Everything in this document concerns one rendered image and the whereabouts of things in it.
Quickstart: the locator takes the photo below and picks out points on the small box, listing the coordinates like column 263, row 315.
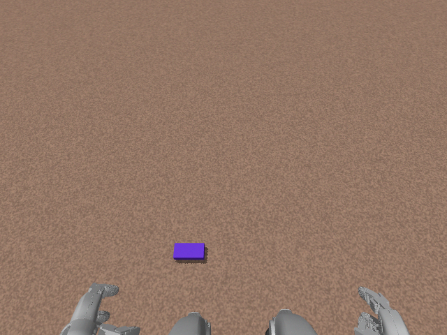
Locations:
column 189, row 251

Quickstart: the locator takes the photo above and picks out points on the left robot hand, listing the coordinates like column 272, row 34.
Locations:
column 88, row 307

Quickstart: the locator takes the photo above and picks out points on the right robot hand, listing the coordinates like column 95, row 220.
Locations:
column 389, row 321

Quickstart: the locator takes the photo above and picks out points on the left robot arm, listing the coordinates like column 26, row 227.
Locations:
column 80, row 326

